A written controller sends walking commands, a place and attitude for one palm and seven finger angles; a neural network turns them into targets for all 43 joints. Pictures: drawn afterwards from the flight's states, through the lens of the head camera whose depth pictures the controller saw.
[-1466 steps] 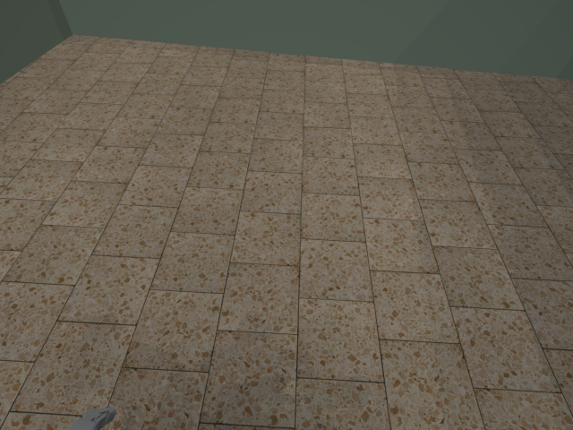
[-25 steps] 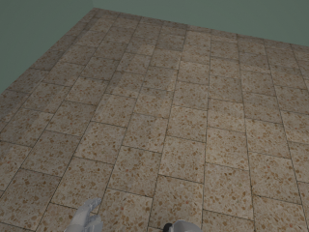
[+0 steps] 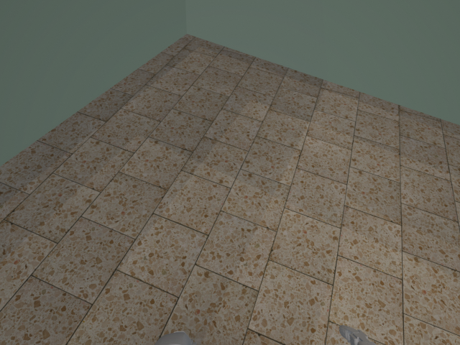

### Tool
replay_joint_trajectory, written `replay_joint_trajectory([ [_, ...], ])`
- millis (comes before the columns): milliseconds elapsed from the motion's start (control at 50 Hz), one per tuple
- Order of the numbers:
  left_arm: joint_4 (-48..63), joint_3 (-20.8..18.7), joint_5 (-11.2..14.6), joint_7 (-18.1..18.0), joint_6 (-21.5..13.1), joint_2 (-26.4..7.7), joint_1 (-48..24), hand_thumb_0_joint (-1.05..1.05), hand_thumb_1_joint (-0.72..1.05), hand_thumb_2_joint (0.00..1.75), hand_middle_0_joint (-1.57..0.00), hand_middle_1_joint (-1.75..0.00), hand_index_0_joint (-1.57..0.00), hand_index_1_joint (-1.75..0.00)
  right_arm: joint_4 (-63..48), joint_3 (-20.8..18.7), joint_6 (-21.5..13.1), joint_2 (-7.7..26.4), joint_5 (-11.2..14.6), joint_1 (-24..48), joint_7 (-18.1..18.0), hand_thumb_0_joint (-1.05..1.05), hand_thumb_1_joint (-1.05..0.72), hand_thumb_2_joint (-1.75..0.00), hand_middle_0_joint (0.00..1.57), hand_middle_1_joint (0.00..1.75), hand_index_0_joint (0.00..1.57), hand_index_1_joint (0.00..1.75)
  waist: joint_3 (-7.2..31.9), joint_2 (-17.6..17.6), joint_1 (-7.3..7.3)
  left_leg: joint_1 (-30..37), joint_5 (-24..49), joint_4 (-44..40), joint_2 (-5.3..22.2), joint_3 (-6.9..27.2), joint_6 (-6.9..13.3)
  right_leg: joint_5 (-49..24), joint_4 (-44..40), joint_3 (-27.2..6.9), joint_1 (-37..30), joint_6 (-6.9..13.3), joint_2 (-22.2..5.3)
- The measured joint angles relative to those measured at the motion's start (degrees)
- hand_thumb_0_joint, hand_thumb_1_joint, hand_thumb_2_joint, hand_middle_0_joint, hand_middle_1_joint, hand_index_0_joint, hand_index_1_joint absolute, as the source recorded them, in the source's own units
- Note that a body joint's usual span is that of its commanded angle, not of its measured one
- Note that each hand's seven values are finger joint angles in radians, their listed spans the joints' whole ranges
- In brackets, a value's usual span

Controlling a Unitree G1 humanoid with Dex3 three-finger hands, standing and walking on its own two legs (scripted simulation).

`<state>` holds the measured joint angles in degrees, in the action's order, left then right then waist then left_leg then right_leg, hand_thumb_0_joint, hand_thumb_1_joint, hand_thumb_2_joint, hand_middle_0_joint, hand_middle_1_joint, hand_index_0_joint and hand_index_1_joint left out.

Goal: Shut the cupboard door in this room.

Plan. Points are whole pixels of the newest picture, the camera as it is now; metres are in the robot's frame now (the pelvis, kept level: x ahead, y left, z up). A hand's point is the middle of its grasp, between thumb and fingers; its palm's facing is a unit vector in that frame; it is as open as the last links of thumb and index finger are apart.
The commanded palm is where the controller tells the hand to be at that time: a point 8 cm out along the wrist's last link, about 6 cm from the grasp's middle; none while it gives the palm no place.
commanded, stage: walk around to get in front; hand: left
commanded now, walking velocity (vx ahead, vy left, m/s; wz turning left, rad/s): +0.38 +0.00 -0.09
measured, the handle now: out of the picture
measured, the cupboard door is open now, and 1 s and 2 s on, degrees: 87 87 87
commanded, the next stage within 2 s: walk to a spot facing it in 1.30 s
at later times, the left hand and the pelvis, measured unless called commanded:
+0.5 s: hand (188, 241) +0.35 +0.12 -0.15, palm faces -0.15 -0.97 -0.21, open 7.4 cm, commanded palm none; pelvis +0.20 -0.04 +0.00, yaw -6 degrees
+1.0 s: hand (196, 255) +0.32 +0.10 -0.16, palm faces +0.12 -0.98 -0.15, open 7.4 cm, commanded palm none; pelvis +0.39 -0.06 +0.02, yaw +2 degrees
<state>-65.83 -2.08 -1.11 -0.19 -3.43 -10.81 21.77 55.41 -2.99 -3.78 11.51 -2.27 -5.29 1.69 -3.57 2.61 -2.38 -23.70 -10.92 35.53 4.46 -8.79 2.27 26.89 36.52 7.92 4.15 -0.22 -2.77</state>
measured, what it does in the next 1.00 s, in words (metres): walks ahead: right foot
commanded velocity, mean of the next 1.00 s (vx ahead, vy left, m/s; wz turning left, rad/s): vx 0.38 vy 0.00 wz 0.04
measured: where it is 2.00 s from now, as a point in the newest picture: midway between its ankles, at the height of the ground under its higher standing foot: (244, 235)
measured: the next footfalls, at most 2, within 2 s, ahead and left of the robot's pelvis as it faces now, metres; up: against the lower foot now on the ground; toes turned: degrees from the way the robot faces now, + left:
right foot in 0.52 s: +0.34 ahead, -0.17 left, +0.00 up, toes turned -15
left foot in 1.06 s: +0.54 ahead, +0.07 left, +0.00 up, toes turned +12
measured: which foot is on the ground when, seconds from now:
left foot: down 0.00-0.52, up 0.54-1.00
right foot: up 0.00-0.50, down 0.52-1.00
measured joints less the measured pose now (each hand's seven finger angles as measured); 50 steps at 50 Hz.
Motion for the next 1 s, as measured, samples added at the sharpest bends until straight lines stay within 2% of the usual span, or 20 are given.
replay_joint_trajectory([
  [60,-0.65,0.23,0.17,0.46,1.2,0.66,-0.66,0.01,0.91,0.9,-0.2,-0.3,-0.2,-0.3,0.16,0.59,-0.91,-0.85,0.33,-1.49,-0.79,0.0,-0.92,-0.9,0.2,0.3,0.2,0.29,-0.81,-0.16,0.31,3.26,-3.89,0.4,-0.39,-1.37,1.13,0.11,23.99,-4.09,10.37,1.09,0.1],
  [100,-0.36,0.05,-0.06,0.88,1.51,0.77,-1.92,0.01,0.91,0.9,-0.2,-0.3,-0.2,-0.3,1.19,0.79,-0.92,-1.67,0.52,-3.75,-1.3,0.0,-0.92,-0.9,0.2,0.3,0.2,0.29,-0.62,-0.47,0.76,6.69,-3.81,-2.87,-0.96,-2.05,0.73,-3.72,30.76,-4.6,16.06,0.97,-0.97],
  [220,3.62,-0.95,-0.74,0.95,2.45,0.26,-6.99,0.01,0.91,0.9,-0.2,-0.3,-0.2,-0.3,5.87,0.24,-0.66,-2.72,1.05,-12.23,-2.35,0.0,-0.95,-0.9,0.2,0.3,0.2,0.29,0.77,-0.59,1.91,15.38,-2.93,-12.41,-2.92,-3.35,0.76,-13.39,30.75,-5.93,28.07,-0.75,-4.33],
  [320,6.19,-1.46,-0.67,1.18,3.2,-0.05,-11.08,0.01,0.91,0.9,-0.2,-0.3,-0.2,-0.3,9.02,0.28,-0.28,-3.84,1.06,-18.4,-2.25,0.0,-0.93,-0.9,0.2,0.3,0.2,0.29,1.41,-0.68,3.23,20.84,-4.07,-16.75,-3.41,-4.19,-0.43,-18.54,22.92,-5.14,31.62,-1.91,-5.77],
  [400,7.51,-1.25,-0.44,1.39,3.31,0.13,-14.22,0.01,0.91,0.9,-0.2,-0.3,-0.19,-0.3,10.35,0.27,-0.16,-4.52,0.72,-21.32,-2.08,0.0,-0.92,-0.9,0.2,0.3,0.2,0.29,0.78,-1.4,5.1,24.07,-6.47,-17.43,-2.68,-4.93,-2.17,-18.45,10.67,-3.19,29.45,-1.52,-5.58],
  [460,8.34,-1.09,-0.39,1.48,2.74,0.39,-16.17,0.01,0.91,0.9,-0.2,-0.3,-0.19,-0.3,11.17,0.27,0.09,-4.81,0.5,-22.57,-1.98,0.0,-0.92,-0.9,0.2,0.3,0.2,0.29,0.22,-2.03,6.35,25.73,-9.6,-15.81,-1.48,-5.56,-4.07,-17.13,3.15,-1.92,26.14,-0.31,-4.29],
  [500,8.96,-0.86,-0.48,1.54,1.63,0.51,-16.82,0.01,0.91,0.9,-0.2,-0.3,-0.19,-0.3,11.72,0.27,0.37,-5.02,0.58,-23.45,-1.86,0.0,-0.91,-0.9,0.2,0.3,0.2,0.29,0.1,-2.54,6.51,25.87,-13.09,-11.83,0.13,-5.67,-5.53,-16.99,-1.91,-0.66,22.19,0.72,-2.78],
  [520,9.14,-0.79,-0.63,1.47,0.65,0.59,-17.04,0.01,0.91,0.9,-0.2,-0.3,-0.2,-0.3,12.1,0.26,0.61,-5.15,0.74,-23.65,-1.67,0.0,-0.91,-0.9,0.2,0.3,0.2,0.29,-0.02,-2.84,6.15,24.49,-15.33,-6.77,1.45,-5.33,-5.57,-18.68,-3.1,-0.13,20.85,1.61,-2.04],
  [540,9.18,-0.85,-0.7,1.25,-0.37,0.9,-17.27,0.01,0.91,0.9,-0.2,-0.3,-0.2,-0.3,12.42,0.31,1.18,-5.11,0.98,-22.87,-1.49,0.0,-0.91,-0.9,0.2,0.3,0.2,0.29,-0.54,-3.3,5.73,21.43,-16.85,1.69,2.43,-3.37,-4.95,-17.87,-0.9,0.21,21.19,2.57,-1.32],
  [580,8.88,-0.64,-0.28,0.89,-1.44,1.51,-17.0,0.0,0.91,0.9,-0.2,-0.3,-0.2,-0.3,12.0,0.31,2.31,-4.82,1.47,-20.48,-1.28,0.01,-0.91,-0.9,0.2,0.3,0.2,0.29,-1.49,-3.46,5.6,13.48,-17.54,20.25,1.59,2.19,-3.55,-14.53,1.05,0.95,19.91,3.78,-0.82],
  [600,8.48,-0.55,-0.14,0.74,-1.45,1.86,-16.52,0.0,0.91,0.9,-0.2,-0.3,-0.2,-0.3,11.55,0.13,2.51,-4.59,1.58,-19.21,-1.24,0.01,-0.91,-0.9,0.2,0.3,0.2,0.29,-1.63,-3.47,5.44,9.78,-15.8,27.07,1.18,3.69,-3.04,-13.64,0.28,1.37,18.43,4.0,-0.64],
  [620,8.03,-0.42,-0.01,0.57,-1.32,2.22,-15.78,0.0,0.9,0.9,-0.2,-0.3,-0.2,-0.3,10.99,-0.06,2.59,-4.25,1.54,-17.88,-1.25,0.01,-0.91,-0.9,0.2,0.3,0.2,0.29,-1.51,-3.49,5.16,6.42,-13.51,31.51,1.11,4.38,-2.75,-13.44,-1.15,1.72,16.84,3.94,-0.42],
  [660,7.47,-1.22,0.74,-0.28,-1.52,2.69,-13.9,-0.01,0.92,0.9,-0.2,-0.3,-0.2,-0.3,9.49,-0.45,2.62,-3.42,1.21,-15.07,-1.35,0.01,-0.91,-0.9,0.2,0.3,0.2,0.29,-0.89,-3.72,4.46,0.67,-9.02,34.64,1.66,5.06,-2.66,-13.96,-4.64,2.35,13.84,3.89,0.24],
  [740,5.92,-1.52,0.08,-0.91,-1.88,0.97,-10.3,-0.03,0.95,0.9,-0.21,-0.3,-0.2,-0.3,6.22,-1.13,2.73,-1.79,0.66,-9.93,-1.24,0.0,-0.92,-0.9,0.2,0.3,0.19,0.29,0.99,-4.13,3.4,-7.04,-3.46,31.07,3.04,5.43,-3.57,-14.42,-10.61,3.55,8.89,4.03,1.4],
  [820,3.57,-0.9,-0.28,-0.71,-1.78,0.58,-6.18,-0.02,0.94,0.9,-0.2,-0.3,-0.2,-0.3,3.75,-1.51,3.0,-0.64,0.57,-5.93,-0.68,0.0,-0.92,-0.9,0.19,0.3,0.19,0.29,2.4,-4.1,2.68,-10.02,0.13,23.94,3.83,5.3,-4.55,-13.9,-14.87,4.54,4.63,3.62,2.05],
  [920,1.56,-0.02,-0.39,-0.44,-1.85,1.27,-2.29,0.0,0.92,0.9,-0.2,-0.3,-0.2,-0.3,2.48,-1.0,3.04,-0.21,0.63,-2.6,0.09,0.0,-0.92,-0.9,0.19,0.3,0.19,0.29,1.91,-3.29,1.02,-8.42,1.69,11.08,3.69,4.24,-4.56,-11.96,-18.01,6.45,-0.33,2.21,1.93],
  [1000,0.33,0.49,-0.49,-0.3,-1.54,2.04,0.13,0.0,0.91,0.9,-0.2,-0.3,-0.2,-0.3,2.2,-0.25,2.91,-0.49,0.58,-0.67,0.43,0.0,-0.92,-0.9,0.19,0.3,0.19,0.29,0.53,-2.5,-0.86,-4.58,-0.3,2.8,2.37,2.58,-3.25,-8.62,-17.54,8.03,-3.67,0.19,0.89],
])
